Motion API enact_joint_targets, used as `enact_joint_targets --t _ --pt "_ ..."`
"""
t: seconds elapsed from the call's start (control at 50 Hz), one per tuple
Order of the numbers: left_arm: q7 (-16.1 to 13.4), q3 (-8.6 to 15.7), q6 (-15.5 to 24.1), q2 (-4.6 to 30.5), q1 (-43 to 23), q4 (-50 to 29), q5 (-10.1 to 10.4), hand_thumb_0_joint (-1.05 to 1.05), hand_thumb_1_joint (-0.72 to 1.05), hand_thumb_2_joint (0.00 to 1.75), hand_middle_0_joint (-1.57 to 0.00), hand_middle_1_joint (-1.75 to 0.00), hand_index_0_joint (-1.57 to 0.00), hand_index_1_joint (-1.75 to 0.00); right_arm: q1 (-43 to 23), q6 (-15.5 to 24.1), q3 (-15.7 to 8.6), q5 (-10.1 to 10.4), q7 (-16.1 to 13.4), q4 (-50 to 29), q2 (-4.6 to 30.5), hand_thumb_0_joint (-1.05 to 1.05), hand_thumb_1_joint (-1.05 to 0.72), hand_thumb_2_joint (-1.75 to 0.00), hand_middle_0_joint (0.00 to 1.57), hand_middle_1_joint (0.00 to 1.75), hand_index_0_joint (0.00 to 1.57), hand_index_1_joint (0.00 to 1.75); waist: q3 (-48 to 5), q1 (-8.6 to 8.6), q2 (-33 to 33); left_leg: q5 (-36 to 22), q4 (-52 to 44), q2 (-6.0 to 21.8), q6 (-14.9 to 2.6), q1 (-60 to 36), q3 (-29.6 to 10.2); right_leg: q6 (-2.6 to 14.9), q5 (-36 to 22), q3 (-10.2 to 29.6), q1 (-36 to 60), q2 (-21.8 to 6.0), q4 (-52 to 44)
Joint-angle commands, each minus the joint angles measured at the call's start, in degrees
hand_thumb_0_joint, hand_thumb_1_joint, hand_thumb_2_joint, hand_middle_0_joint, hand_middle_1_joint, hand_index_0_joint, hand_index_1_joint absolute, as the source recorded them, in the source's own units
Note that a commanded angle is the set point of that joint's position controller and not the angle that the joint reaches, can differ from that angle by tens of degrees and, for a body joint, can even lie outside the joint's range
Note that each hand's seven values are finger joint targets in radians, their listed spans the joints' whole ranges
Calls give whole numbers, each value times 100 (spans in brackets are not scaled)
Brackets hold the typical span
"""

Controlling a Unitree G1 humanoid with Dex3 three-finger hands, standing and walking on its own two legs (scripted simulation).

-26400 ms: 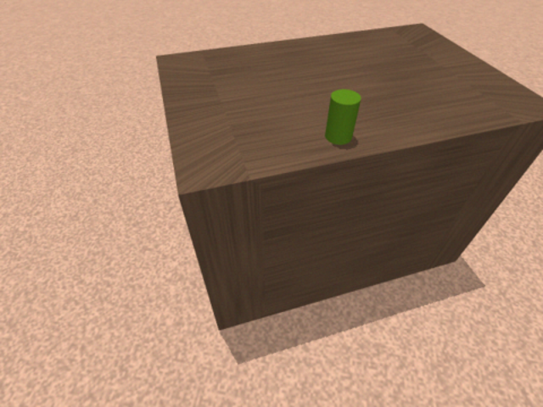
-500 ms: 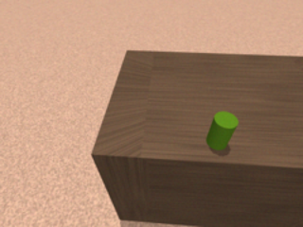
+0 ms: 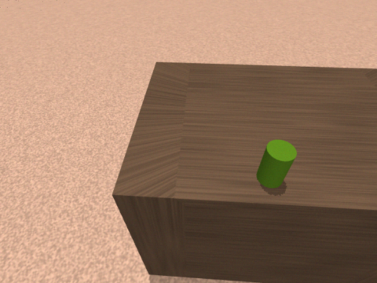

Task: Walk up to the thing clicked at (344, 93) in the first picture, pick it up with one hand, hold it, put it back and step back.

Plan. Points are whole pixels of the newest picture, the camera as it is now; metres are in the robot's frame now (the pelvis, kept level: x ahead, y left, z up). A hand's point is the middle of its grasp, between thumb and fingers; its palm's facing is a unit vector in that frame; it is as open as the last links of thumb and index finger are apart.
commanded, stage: stand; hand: right
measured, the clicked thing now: (274, 164) +0.41 -0.20 +0.02
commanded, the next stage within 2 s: none
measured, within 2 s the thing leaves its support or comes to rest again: neither
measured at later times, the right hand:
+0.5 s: hand out of the picture +0.06 -0.25 -0.16, palm faces -0.03 +0.94 -0.35, open 8.5 cm
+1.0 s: hand out of the picture +0.07 -0.25 -0.16, palm faces -0.03 +0.94 -0.34, open 7.4 cm
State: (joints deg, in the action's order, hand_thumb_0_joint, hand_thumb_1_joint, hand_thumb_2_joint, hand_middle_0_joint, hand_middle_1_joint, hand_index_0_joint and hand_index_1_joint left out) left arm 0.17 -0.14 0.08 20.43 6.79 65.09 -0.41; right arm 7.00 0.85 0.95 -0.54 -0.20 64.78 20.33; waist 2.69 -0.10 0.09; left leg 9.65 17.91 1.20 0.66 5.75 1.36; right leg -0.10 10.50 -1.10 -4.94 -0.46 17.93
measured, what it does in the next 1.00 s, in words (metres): stands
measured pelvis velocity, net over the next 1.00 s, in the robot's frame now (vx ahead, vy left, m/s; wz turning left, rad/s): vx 0.00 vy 0.00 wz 0.00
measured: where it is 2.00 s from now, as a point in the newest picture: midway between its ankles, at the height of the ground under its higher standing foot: outside the picture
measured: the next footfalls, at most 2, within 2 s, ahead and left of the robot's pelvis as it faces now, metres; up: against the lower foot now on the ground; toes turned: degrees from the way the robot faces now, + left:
none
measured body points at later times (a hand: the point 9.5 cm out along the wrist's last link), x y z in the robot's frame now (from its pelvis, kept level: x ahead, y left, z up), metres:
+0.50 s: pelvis +0.00 +0.00 +0.00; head +0.00 +0.01 +0.45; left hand +0.06 +0.31 -0.13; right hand +0.06 -0.30 -0.13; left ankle +0.00 +0.13 -0.75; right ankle -0.01 -0.12 -0.75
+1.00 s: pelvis +0.00 +0.00 +0.00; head +0.01 +0.01 +0.45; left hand +0.07 +0.31 -0.13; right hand +0.07 -0.30 -0.13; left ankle +0.00 +0.13 -0.75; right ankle -0.01 -0.12 -0.75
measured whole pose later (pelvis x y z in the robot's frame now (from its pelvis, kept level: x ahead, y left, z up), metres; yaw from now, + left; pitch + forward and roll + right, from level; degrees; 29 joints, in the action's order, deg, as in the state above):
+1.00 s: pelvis +0.00 +0.00 +0.00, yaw +0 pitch -2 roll +0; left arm 0.1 -0.4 0.3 20.3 7.3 64.2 -0.4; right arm 7.0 0.8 0.4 -0.6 0.1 64.9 20.1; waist 2.7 -0.1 0.2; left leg 9.6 17.6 0.7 0.2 6.0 1.6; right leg -0.5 10.6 -0.9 -5.4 -1.0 18.0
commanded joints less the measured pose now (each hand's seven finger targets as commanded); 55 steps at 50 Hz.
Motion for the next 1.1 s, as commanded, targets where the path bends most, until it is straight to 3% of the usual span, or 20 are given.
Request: enact_joint_targets --t 0.0,0.04,0.18,0.34,1.08 --pt "-67 221 139 1189 -192 -322 -25 0 90 90 -20 -30 -20 -30 -214 102 -242 -19 -70 -336 1217 0 46 -14 13 13 13 13 -360 5 -3 -807 -218 661 -184 -68 -541 120 -934 571 -9 -734 -319" --pt "-70 215 145 1198 -175 -335 -18 0 90 90 -20 -30 -20 -30 -226 101 -250 -13 -65 -336 1235 0 30 -30 20 29 20 29 -374 -4 12 -845 -212 667 -174 -169 -557 124 -901 560 -80 -729 -322" --pt "-78 225 136 1208 -206 -346 -24 0 90 90 -20 -30 -20 -30 -188 85 -263 -16 -60 -332 1195 0 -26 -86 20 30 20 30 -288 26 3 -521 -276 652 -173 -35 -559 137 -609 581 -87 -728 -358" --pt "-52 230 135 1192 -143 -363 -27 0 90 90 -20 -30 -20 -30 -257 110 -271 -16 -49 -336 1204 0 -90 -90 20 30 20 30 -286 -14 -83 -411 -356 654 -179 -5 -579 145 -492 588 -105 -715 -352" --pt "-83 207 154 1187 -112 -389 -21 0 90 90 -20 -30 -20 -30 -199 92 -296 -9 -43 -322 1197 0 -90 -90 20 30 20 30 -357 12 -7 -799 -252 663 -185 -124 -569 112 -783 543 -90 -744 -291"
